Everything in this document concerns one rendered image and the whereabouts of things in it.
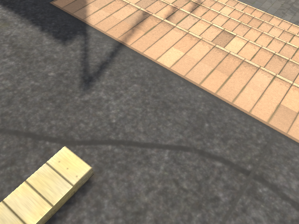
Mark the stairs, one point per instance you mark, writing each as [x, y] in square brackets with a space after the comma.
[235, 44]

